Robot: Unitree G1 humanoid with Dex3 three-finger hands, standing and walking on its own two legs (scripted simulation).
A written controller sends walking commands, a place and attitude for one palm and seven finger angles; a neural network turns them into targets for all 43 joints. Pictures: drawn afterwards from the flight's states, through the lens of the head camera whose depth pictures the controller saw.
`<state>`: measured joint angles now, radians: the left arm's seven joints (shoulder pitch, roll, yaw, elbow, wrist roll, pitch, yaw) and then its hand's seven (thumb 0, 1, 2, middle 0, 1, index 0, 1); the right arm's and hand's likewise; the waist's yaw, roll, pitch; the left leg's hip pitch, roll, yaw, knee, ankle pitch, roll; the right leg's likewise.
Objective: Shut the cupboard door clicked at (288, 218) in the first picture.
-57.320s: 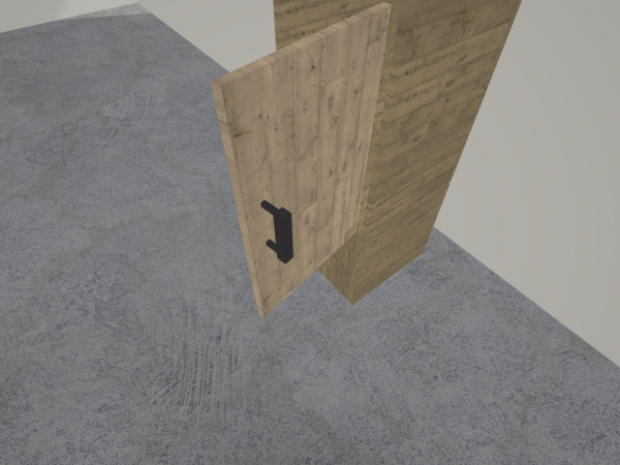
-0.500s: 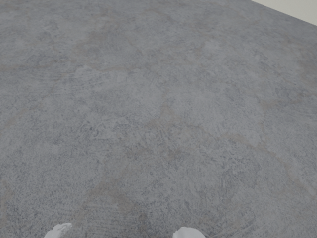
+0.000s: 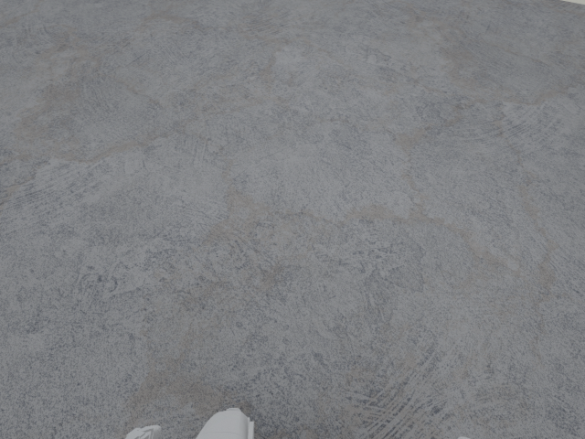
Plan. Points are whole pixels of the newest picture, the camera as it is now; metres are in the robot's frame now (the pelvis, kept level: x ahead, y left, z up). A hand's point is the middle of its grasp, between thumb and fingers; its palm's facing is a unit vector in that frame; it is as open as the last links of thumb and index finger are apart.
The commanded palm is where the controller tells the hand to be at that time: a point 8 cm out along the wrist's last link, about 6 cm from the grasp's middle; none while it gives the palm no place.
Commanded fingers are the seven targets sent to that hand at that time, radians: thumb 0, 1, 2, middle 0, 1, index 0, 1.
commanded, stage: turn to face it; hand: left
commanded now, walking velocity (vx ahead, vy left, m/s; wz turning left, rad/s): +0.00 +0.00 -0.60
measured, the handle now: out of the picture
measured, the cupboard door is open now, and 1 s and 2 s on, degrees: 31 31 31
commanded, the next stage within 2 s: none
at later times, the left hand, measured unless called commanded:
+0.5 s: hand (194, 390) +0.20 +0.17 -0.16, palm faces -0.32 -0.91 -0.26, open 7.4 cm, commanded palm none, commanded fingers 0.00 0.90 0.90 -0.20 -0.30 -0.20 -0.30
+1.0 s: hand (219, 370) +0.23 +0.14 -0.17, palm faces -0.55 -0.81 -0.19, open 7.4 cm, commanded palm none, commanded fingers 0.00 0.90 0.90 -0.20 -0.30 -0.20 -0.30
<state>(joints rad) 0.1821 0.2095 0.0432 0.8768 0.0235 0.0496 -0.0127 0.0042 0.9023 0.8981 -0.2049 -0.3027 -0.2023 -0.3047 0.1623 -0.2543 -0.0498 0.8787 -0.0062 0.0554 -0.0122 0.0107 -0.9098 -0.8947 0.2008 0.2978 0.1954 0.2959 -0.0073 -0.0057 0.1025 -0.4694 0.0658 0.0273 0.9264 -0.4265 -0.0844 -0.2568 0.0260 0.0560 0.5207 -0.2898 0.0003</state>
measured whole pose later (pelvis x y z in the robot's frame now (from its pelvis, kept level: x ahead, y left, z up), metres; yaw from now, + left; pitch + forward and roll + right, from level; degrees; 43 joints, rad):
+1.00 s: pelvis +0.04 +0.01 +0.00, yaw -36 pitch +1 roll -2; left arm 0.17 0.28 0.09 0.89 0.02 0.08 -0.04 0.01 0.91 0.90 -0.20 -0.30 -0.20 -0.30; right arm 0.20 -0.20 -0.01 0.84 -0.03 0.01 -0.02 0.01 -0.91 -0.89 0.20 0.30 0.20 0.30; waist 0.01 -0.05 0.09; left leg -0.28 0.10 0.12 0.55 -0.29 0.00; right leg -0.48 0.02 0.01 1.10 -0.49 0.04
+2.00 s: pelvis +0.04 -0.05 -0.01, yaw -70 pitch +1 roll -1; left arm 0.12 0.24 0.05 0.89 0.02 0.03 -0.02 0.00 0.91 0.90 -0.20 -0.30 -0.20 -0.30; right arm 0.25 -0.26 -0.05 0.93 -0.01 0.05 -0.01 0.01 -0.90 -0.89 0.21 0.30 0.20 0.30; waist -0.03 0.05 0.09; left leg -0.32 0.16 0.16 0.79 -0.50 -0.05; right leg -0.29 0.00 -0.06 0.60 -0.33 -0.01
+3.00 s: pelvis +0.01 -0.24 +0.01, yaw -80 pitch +1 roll -1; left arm 0.20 0.18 0.04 1.06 0.02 -0.04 0.01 -0.01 0.94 0.90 -0.20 -0.30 -0.20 -0.30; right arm 0.26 -0.18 -0.05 1.03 -0.02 0.00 0.00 0.01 -0.91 -0.89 0.20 0.30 0.19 0.30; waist -0.03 0.01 0.04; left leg -0.45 0.10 0.10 0.87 -0.39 -0.02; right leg -0.16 0.01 -0.15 0.40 -0.26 -0.04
